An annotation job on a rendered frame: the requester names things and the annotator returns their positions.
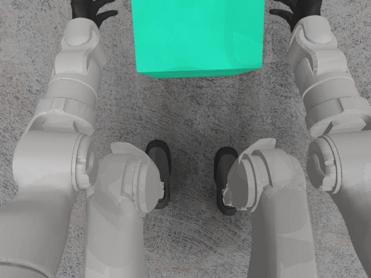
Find carton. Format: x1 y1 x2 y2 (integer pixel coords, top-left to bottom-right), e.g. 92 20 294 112
131 0 265 79

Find robot right hand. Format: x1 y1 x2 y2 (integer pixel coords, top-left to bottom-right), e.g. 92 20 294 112
269 0 322 33

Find right robot forearm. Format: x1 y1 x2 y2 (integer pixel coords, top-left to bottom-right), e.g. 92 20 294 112
286 15 371 138

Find robot right upper arm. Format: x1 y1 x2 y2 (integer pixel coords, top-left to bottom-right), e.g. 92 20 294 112
306 130 371 278

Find robot right shin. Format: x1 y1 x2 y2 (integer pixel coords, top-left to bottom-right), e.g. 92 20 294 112
222 138 306 210

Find robot left hand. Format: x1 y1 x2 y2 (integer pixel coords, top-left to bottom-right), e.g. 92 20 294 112
71 0 118 28

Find robot right foot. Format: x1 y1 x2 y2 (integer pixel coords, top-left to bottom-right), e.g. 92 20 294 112
214 147 238 216

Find robot left upper arm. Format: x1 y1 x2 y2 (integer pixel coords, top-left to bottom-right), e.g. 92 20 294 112
0 130 99 278

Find left robot forearm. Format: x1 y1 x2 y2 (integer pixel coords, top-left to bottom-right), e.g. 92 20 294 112
12 18 108 184

